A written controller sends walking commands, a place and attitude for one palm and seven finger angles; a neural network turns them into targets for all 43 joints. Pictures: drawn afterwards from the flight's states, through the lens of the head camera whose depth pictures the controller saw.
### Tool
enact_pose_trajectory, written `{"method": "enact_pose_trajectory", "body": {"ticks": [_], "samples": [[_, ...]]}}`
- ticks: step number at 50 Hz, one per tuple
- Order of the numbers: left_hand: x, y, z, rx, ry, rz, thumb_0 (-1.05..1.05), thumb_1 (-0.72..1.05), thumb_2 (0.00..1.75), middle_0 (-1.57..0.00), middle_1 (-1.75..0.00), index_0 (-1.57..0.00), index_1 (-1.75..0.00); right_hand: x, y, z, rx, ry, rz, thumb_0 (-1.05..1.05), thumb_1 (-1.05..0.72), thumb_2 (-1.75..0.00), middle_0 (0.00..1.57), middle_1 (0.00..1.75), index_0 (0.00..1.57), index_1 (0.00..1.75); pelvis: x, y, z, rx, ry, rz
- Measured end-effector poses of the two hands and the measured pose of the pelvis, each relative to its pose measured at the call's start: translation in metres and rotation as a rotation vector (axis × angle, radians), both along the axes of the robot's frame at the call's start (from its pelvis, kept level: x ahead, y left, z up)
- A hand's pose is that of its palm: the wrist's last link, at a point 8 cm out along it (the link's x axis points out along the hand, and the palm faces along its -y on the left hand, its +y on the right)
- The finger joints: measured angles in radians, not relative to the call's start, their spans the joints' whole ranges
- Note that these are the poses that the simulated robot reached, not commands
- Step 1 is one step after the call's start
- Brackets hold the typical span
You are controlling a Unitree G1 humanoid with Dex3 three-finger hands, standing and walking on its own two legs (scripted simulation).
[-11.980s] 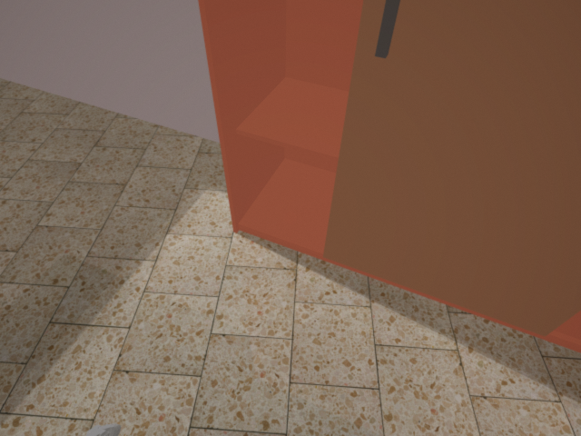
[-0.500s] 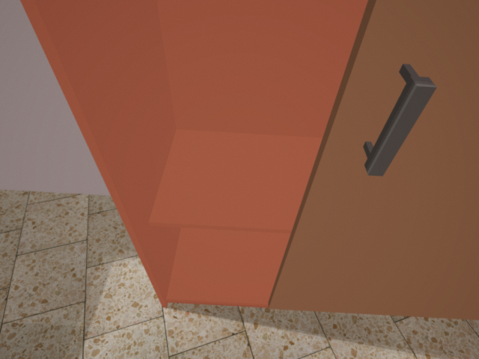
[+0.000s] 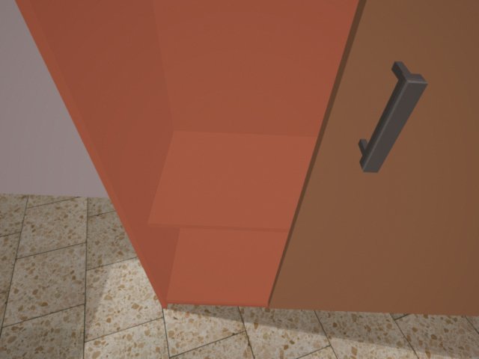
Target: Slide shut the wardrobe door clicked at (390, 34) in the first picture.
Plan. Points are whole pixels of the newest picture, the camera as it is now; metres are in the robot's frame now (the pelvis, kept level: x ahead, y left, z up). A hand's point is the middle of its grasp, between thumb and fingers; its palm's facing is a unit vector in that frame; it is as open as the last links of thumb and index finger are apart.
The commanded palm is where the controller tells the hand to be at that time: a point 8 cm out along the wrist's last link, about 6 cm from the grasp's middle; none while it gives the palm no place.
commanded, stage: look again from close up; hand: right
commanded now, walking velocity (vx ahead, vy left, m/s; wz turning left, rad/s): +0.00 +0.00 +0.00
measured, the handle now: (383, 119) +0.42 -0.18 +0.22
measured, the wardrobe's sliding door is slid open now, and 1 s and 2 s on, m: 0.41 0.41 0.41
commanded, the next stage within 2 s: raise the hand with hooked fingers in 0.18 s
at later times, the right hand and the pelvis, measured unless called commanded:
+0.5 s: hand (379, 344) +0.17 -0.20 -0.01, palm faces +0.17 +0.98 -0.14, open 7.5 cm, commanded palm +0.11 -0.23 -0.03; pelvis -0.02 -0.02 -0.02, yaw -4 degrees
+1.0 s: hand (415, 336) +0.17 -0.22 +0.06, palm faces -0.03 +1.00 -0.08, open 10.4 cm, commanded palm +0.13 -0.28 +0.07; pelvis -0.04 -0.02 -0.04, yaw -5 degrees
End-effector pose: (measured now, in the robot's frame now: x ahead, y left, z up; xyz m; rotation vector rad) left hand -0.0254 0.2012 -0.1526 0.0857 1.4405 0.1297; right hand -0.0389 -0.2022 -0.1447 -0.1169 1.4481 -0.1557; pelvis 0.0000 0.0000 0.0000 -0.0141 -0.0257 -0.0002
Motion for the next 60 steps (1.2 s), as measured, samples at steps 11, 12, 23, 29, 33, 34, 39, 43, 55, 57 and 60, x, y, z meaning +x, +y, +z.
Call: {"method": "enact_pose_trajectory", "body": {"ticks": [11, 12, 23, 29, 33, 34, 39, 43, 55, 57, 60], "samples": [[-0.001, -0.004, 0.001, 0.004, 0.002, -0.001, 0.0, 0.91, 0.9, -0.2, -0.3, -0.19, -0.3, -0.003, -0.001, -0.001, 0.009, 0.005, -0.004, 0.0, -0.91, -0.9, 0.2, 0.3, 0.2, 0.3, -0.001, -0.004, 0.0, 0.002, 0.002, -0.002], [-0.002, -0.004, 0.001, 0.004, 0.002, -0.001, 0.0, 0.91, 0.9, -0.2, -0.3, -0.19, -0.3, -0.004, -0.002, -0.002, 0.01, 0.005, -0.004, 0.0, -0.91, -0.9, 0.2, 0.3, 0.2, 0.3, -0.001, -0.004, 0.0, 0.003, 0.002, -0.002], [0.078, 0.034, 0.024, 0.15, -0.538, -0.062, 0.03, 0.93, 0.9, -0.21, -0.3, -0.2, -0.3, 0.139, -0.055, 0.115, -0.145, -0.857, 0.012, 0.08, -0.94, -0.88, 0.2, 0.34, 0.2, 0.34, -0.016, -0.018, -0.014, 0.014, 0.032, -0.06], [0.165, 0.044, 0.065, 0.2, -0.905, -0.149, 0.02, 0.92, 0.9, -0.2, -0.3, -0.19, -0.3, 0.216, -0.013, 0.178, 0.144, -1.504, 0.172, 0.03, -0.79, -0.83, 0.2, 0.4, 0.2, 0.41, -0.028, -0.022, -0.036, 0.013, 0.115, -0.044], [0.205, 0.031, 0.09, 0.187, -1.033, -0.183, 0.01, 0.91, 0.9, -0.2, -0.29, -0.19, -0.3, 0.204, -0.006, 0.16, 0.224, -1.483, 0.231, 0.02, -0.68, -0.79, 0.21, 0.46, 0.21, 0.46, -0.029, -0.021, -0.048, 0.005, 0.123, -0.025], [0.212, 0.026, 0.094, 0.178, -1.05, -0.19, 0.01, 0.91, 0.9, -0.2, -0.29, -0.19, -0.3, 0.196, -0.01, 0.154, 0.218, -1.443, 0.211, 0.01, -0.65, -0.78, 0.22, 0.47, 0.22, 0.48, -0.029, -0.021, -0.05, 0.006, 0.119, -0.026], [0.231, -0.007, 0.097, 0.119, -1.073, -0.261, 0.01, 0.91, 0.9, -0.2, -0.3, -0.19, -0.3, 0.154, -0.045, 0.149, 0.057, -1.359, 0.099, 0.01, -0.52, -0.74, 0.23, 0.55, 0.23, 0.55, -0.029, -0.021, -0.052, 0.032, 0.104, -0.054], [0.223, -0.033, 0.078, 0.051, -1.019, -0.33, 0.01, 0.91, 0.9, -0.2, -0.3, -0.19, -0.3, 0.148, -0.065, 0.176, -0.027, -1.475, 0.108, 0.01, -0.43, -0.7, 0.24, 0.61, 0.23, 0.61, -0.034, -0.021, -0.052, 0.059, 0.089, -0.088], [0.151, -0.034, 0.051, 0.016, -0.847, -0.205, 0.01, 0.9, 0.89, -0.21, -0.3, -0.2, -0.3, 0.202, -0.085, 0.225, 0.054, -1.459, 0.224, 0.0, -0.14, -0.58, 0.26, 0.79, 0.25, 0.79, -0.036, -0.028, -0.029, 0.048, 0.054, -0.063], [0.145, -0.024, 0.054, 0.039, -0.847, -0.192, 0.01, 0.9, 0.89, -0.21, -0.3, -0.2, -0.3, 0.203, -0.091, 0.236, 0.032, -1.486, 0.215, 0.0, -0.1, -0.56, 0.26, 0.82, 0.26, 0.82, -0.034, -0.029, -0.026, 0.045, 0.049, -0.058], [0.141, -0.011, 0.059, 0.077, -0.851, -0.187, 0.01, 0.9, 0.9, -0.21, -0.3, -0.2, -0.3, 0.203, -0.098, 0.251, 0.01, -1.524, 0.211, 0.0, -0.03, -0.53, 0.26, 0.86, 0.26, 0.86, -0.033, -0.031, -0.023, 0.043, 0.039, -0.056]]}}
